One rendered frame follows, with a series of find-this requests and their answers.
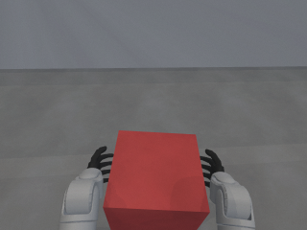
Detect robot right hand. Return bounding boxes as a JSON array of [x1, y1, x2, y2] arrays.
[[200, 149, 224, 188]]

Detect left robot forearm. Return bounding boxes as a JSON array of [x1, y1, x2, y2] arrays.
[[58, 168, 104, 230]]

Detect carton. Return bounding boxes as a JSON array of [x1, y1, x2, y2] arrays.
[[103, 130, 210, 230]]

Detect right robot forearm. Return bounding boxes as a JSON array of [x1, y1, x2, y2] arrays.
[[209, 172, 255, 230]]

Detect robot left hand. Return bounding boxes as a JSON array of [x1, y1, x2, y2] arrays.
[[87, 146, 114, 183]]

